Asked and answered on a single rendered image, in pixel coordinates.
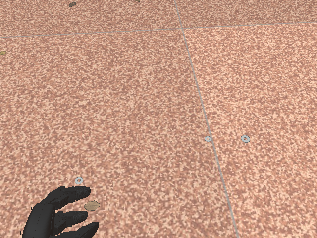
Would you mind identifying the left robot hand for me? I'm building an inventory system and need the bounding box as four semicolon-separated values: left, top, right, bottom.
20;186;99;238

